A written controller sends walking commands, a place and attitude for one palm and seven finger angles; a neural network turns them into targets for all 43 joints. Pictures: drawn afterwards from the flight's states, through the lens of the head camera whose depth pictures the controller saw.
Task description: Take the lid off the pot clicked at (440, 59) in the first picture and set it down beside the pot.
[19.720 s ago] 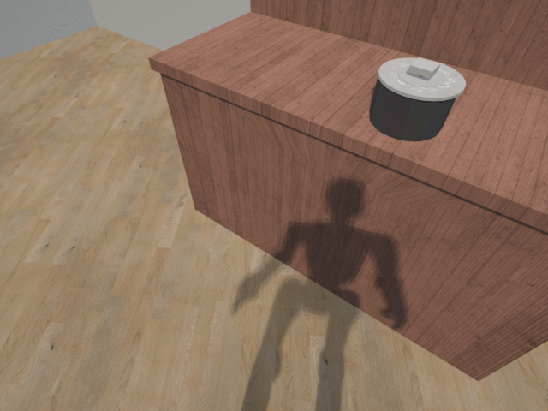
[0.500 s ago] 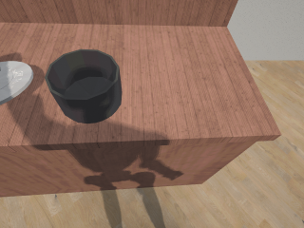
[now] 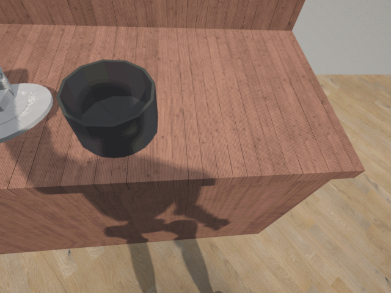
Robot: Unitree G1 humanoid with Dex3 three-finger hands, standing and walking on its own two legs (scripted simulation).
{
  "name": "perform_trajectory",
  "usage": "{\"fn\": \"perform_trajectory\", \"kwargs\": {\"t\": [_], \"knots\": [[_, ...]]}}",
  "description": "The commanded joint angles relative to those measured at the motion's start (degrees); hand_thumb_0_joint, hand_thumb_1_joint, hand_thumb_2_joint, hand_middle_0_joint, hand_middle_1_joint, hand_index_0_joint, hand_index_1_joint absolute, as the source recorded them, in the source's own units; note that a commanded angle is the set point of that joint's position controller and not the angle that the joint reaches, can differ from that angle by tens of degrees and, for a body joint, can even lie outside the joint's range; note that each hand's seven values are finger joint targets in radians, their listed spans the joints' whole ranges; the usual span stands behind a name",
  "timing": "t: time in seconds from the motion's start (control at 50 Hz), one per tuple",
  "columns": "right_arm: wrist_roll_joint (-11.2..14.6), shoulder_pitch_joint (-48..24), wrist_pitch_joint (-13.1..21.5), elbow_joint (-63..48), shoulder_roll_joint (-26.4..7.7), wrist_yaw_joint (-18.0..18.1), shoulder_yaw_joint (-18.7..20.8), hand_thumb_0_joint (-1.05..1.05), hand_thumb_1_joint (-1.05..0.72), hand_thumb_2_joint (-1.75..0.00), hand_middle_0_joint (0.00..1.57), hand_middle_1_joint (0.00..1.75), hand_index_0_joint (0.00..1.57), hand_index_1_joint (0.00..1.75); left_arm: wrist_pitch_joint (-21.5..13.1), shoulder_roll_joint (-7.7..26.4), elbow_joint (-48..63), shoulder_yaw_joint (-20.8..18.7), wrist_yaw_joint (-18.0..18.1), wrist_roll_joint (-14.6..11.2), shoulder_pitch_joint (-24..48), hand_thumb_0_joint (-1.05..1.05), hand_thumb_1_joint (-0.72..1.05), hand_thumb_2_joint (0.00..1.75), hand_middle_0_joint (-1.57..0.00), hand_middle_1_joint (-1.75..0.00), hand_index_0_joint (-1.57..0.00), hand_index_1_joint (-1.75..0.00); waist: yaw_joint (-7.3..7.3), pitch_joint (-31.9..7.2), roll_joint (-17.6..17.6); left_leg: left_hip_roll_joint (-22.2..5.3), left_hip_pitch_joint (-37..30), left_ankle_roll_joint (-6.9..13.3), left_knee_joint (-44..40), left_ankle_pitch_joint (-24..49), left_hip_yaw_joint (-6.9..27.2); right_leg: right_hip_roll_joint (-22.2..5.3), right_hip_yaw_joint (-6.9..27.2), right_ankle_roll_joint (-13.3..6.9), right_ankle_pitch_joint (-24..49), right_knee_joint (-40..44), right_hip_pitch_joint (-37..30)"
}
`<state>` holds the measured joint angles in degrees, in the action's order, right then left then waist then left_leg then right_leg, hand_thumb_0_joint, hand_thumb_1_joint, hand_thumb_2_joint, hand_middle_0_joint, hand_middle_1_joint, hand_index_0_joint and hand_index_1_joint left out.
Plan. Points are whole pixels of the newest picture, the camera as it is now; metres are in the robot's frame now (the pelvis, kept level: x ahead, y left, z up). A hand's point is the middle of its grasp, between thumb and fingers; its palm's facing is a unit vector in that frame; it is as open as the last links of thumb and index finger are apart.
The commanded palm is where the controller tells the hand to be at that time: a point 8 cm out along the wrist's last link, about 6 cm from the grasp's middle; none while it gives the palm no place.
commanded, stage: lower the lid onto the table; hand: left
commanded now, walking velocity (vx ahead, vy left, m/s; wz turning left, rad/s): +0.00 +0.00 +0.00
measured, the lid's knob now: out of the picture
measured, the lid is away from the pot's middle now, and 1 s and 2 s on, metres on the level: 0.21 0.23 0.23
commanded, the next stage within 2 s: open the fingers wide in 0.82 s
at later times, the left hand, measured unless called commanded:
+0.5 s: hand out of the picture +0.44 +0.36 +0.09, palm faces -0.51 -0.21 -0.83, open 8.6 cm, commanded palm +0.51 +0.38 +0.17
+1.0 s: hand out of the picture +0.43 +0.36 +0.08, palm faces -0.48 -0.18 -0.86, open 8.7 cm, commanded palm +0.46 +0.36 +0.14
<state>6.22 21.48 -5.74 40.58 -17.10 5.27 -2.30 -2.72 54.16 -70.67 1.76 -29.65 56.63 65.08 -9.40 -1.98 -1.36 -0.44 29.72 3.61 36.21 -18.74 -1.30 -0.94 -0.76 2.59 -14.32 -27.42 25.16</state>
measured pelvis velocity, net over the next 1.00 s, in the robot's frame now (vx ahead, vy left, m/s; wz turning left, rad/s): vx -0.02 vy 0.01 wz -0.02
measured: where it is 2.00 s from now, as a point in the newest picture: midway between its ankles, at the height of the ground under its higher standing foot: outside the picture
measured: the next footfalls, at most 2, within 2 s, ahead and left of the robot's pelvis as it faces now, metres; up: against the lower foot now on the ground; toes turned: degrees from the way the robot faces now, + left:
none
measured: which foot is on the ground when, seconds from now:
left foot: down 0.00-1.00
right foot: down 0.00-1.00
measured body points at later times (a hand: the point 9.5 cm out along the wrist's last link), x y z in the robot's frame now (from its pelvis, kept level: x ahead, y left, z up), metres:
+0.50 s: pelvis -0.01 +0.00 -0.01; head +0.08 +0.03 +0.43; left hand +0.46 +0.36 +0.14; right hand -0.03 -0.29 -0.11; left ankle -0.02 +0.07 -0.73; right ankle -0.02 -0.17 -0.73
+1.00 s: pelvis -0.02 +0.01 -0.02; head +0.08 +0.03 +0.42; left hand +0.45 +0.37 +0.13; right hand -0.04 -0.27 -0.13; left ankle -0.02 +0.07 -0.73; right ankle -0.02 -0.17 -0.73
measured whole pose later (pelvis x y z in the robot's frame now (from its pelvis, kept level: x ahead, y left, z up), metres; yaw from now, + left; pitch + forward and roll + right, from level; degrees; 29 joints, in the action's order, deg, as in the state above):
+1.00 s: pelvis -0.02 +0.01 -0.02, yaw -1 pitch +15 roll -4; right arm 6.1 22.5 -8.7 38.9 -16.9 5.7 -1.7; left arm -8.2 54.8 -65.4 -2.7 -26.5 55.6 55.4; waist -8.7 -4.4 -2.1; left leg -1.1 39.1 4.2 45.1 -21.5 -1.9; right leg -0.4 0.1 2.0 -17.0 -36.5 35.0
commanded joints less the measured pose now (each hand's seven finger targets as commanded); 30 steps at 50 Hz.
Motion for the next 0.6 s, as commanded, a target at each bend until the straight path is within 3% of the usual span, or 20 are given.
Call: {"fn": "perform_trajectory", "kwargs": {"t": [0.0,0.06,0.1,0.14,0.16,0.2,0.22,0.26,0.28,0.34,0.36,0.38,0.4,0.42,0.46,0.48,0.54,0.56,0.58], "knots": [[-0.7,7.9,0.8,-2.6,-11.9,1.1,3.7,0.0,-0.9,-0.9,0.2,0.3,0.2,0.3,-0.7,23.8,14.8,-6.3,3.8,-0.1,30.0,0.0,0.52,1.11,-0.83,-1.02,-0.75,-0.97,1.17,-27.7,-13.0,1.0,-26.1,0.7,-0.1,37.4,3.7,5.2,-3.5,-3.3,17.7,-0.4,-1.0],[-0.4,7.7,0.8,-2.4,-11.7,1.1,4.0,0.0,-0.9,-0.9,0.2,0.3,0.2,0.3,-0.8,18.0,13.7,-2.4,3.2,-1.1,28.4,0.0,0.52,1.11,-0.83,-1.02,-0.75,-0.97,0.74,-25.2,-14.2,0.4,-26.8,0.2,-0.2,38.4,3.9,5.1,-4.1,-3.5,16.1,-0.2,2.5],[-0.6,8.3,0.4,-2.1,-12.0,1.1,3.8,0.0,-0.9,-0.9,0.2,0.3,0.2,0.3,-0.8,21.3,13.1,-4.6,3.6,-0.7,28.4,0.0,0.52,1.11,-0.83,-1.02,-0.75,-0.97,0.73,-25.7,-11.2,0.8,-24.4,0.8,0.0,33.9,3.5,5.2,-3.7,-3.2,15.6,-0.5,0.9],[-0.3,8.3,0.5,-2.3,-11.9,1.3,3.7,0.0,-0.9,-0.9,0.2,0.3,0.2,0.3,-0.8,19.6,12.4,-2.9,3.6,-0.8,28.2,0.0,0.52,1.11,-0.83,-1.02,-0.75,-0.97,0.21,-25.2,-11.8,1.1,-23.5,0.9,-0.2,30.8,3.1,5.2,-3.7,-3.4,14.7,-0.5,1.6],[-0.2,8.0,0.6,-2.1,-11.9,1.5,3.6,0.0,-0.9,-0.9,0.2,0.3,0.2,0.3,-1.2,17.8,13.0,-1.4,3.4,-1.2,28.3,0.0,0.52,1.11,-0.83,-1.02,-0.75,-0.97,0.27,-24.9,-13.5,0.7,-24.4,0.6,-0.2,33.3,3.3,5.2,-4.0,-3.7,14.8,-0.8,2.7],[-0.5,8.6,0.7,-1.9,-12.1,1.6,3.6,0.0,-0.9,-0.9,0.2,0.3,0.2,0.3,-1.4,21.5,14.6,-4.1,3.9,-0.8,29.2,0.0,0.52,1.11,-0.83,-1.02,-0.75,-0.97,0.52,-26.5,-13.5,0.8,-24.6,0.8,0.4,31.8,3.3,5.3,-3.7,-3.5,14.4,-1.1,1.8],[-0.3,8.8,0.7,-2.1,-12.0,1.9,3.5,0.0,-0.9,-0.9,0.2,0.3,0.2,0.3,-1.5,20.8,12.8,-3.8,3.8,-1.0,28.1,0.0,0.52,1.11,-0.83,-1.02,-0.75,-0.97,0.19,-25.7,-11.7,1.0,-23.6,0.9,0.4,31.4,3.4,5.4,-3.7,-3.5,14.6,-1.1,1.7],[-0.1,8.1,1.1,-2.0,-12.0,2.1,3.4,0.0,-0.9,-0.9,0.2,0.3,0.2,0.3,-1.9,19.2,13.2,-2.2,3.5,-1.8,27.2,0.0,0.52,1.11,-0.83,-1.02,-0.75,-0.97,0.22,-24.9,-12.6,0.7,-22.8,0.9,0.3,30.8,2.9,5.1,-3.8,-3.5,14.6,-1.4,2.2],[-0.3,8.8,1.0,-1.7,-12.3,2.1,3.5,0.0,-0.9,-0.9,0.2,0.3,0.2,0.3,-2.0,21.3,13.7,-3.9,3.8,-1.6,27.4,0.0,0.52,1.11,-0.83,-1.02,-0.75,-0.97,0.23,-25.8,-12.0,0.8,-23.2,1.0,0.8,30.3,3.1,5.2,-3.6,-3.3,14.4,-1.7,2.2],[0.0,8.6,1.3,-1.7,-12.4,2.4,3.2,0.0,-0.9,-0.9,0.2,0.3,0.2,0.3,-2.4,22.1,12.5,-3.9,3.8,-1.5,26.7,0.0,0.52,1.11,-0.83,-1.02,-0.75,-0.97,0.12,-24.0,-11.8,1.0,-20.3,1.2,0.5,24.9,2.5,5.1,-3.6,-3.4,12.6,-1.9,2.0],[0.0,8.0,1.4,-2.1,-12.4,2.6,3.0,0.0,-0.9,-0.9,0.2,0.3,0.2,0.3,-2.9,22.8,13.7,-4.5,3.9,-1.8,26.1,0.0,0.52,1.11,-0.83,-1.02,-0.75,-0.97,0.67,-25.2,-12.2,0.8,-20.7,1.1,0.8,27.4,2.6,5.1,-3.7,-3.6,13.5,-2.4,1.8],[-0.1,8.5,1.3,-1.8,-12.5,2.7,3.2,0.0,-0.9,-0.9,0.2,0.3,0.2,0.3,-2.9,22.8,15.7,-4.3,4.1,-1.6,28.4,0.0,0.52,1.11,-0.83,-1.02,-0.75,-0.97,0.38,-26.4,-15.2,0.8,-22.6,0.7,1.0,29.0,2.9,5.1,-3.6,-3.6,13.4,-2.5,2.7],[-0.2,8.7,1.4,-1.8,-12.1,2.7,3.3,0.0,-0.9,-0.9,0.2,0.3,0.2,0.3,-2.9,22.6,15.7,-4.6,4.1,-1.5,28.0,0.0,0.52,1.11,-0.83,-1.02,-0.75,-0.97,0.44,-26.6,-16.0,0.7,-23.3,0.8,1.6,30.1,2.9,5.2,-3.7,-3.5,13.5,-2.5,3.2],[-0.3,9.1,1.4,-1.8,-12.3,2.8,3.2,0.0,-0.9,-0.9,0.2,0.3,0.2,0.3,-3.1,24.0,14.6,-5.9,4.3,-1.3,26.7,0.0,0.52,1.11,-0.83,-1.02,-0.75,-0.97,0.58,-26.8,-13.7,0.8,-22.8,0.7,1.7,30.0,3.3,5.4,-3.8,-3.4,13.5,-2.7,2.9],[0.0,8.6,1.7,-2.0,-12.2,2.9,3.0,0.0,-0.9,-0.9,0.2,0.3,0.2,0.3,-3.5,21.6,12.8,-4.1,3.9,-1.9,24.2,0.0,0.52,1.11,-0.83,-1.02,-0.75,-0.97,0.41,-25.0,-13.6,0.7,-21.4,0.7,1.9,30.6,2.9,5.3,-4.0,-3.6,13.9,-3.2,3.9],[-0.1,8.8,1.5,-1.7,-12.5,2.8,3.0,0.0,-0.9,-0.9,0.2,0.3,0.2,0.3,-3.5,22.4,10.9,-4.9,4.0,-1.7,22.9,0.0,0.52,1.11,-0.83,-1.02,-0.75,-0.97,0.35,-23.8,-11.7,0.8,-20.3,0.7,2.2,29.3,2.8,5.4,-3.9,-3.3,13.2,-3.4,4.3],[0.0,9.0,1.3,-1.5,-12.4,2.6,3.3,0.0,-0.9,-0.9,0.2,0.3,0.2,0.3,-3.3,21.1,12.3,-3.5,3.9,-1.6,25.1,0.0,0.52,1.11,-0.83,-1.02,-0.75,-0.97,0.1,-24.1,-13.9,0.7,-20.3,0.7,2.3,27.7,2.9,5.4,-3.9,-3.5,12.1,-3.5,5.5],[0.1,8.6,1.5,-1.8,-12.3,2.7,3.0,0.0,-0.9,-0.9,0.2,0.3,0.2,0.3,-3.7,20.6,11.9,-3.4,3.8,-1.9,23.4,0.0,0.52,1.11,-0.83,-1.02,-0.75,-0.97,0.52,-23.9,-14.0,0.4,-20.9,0.4,2.7,31.1,3.1,5.5,-4.3,-3.7,12.6,-4.1,6.2],[0.0,9.1,1.1,-1.6,-12.6,2.7,3.1,0.0,-0.9,-0.9,0.2,0.3,0.2,0.3,-3.7,21.2,10.3,-4.0,3.9,-1.5,22.4,0.0,0.52,1.11,-0.83,-1.02,-0.75,-0.97,0.18,-24.2,-11.0,0.5,-20.0,0.4,3.1,30.0,3.2,5.7,-4.1,-3.3,12.1,-4.4,6.3]]}}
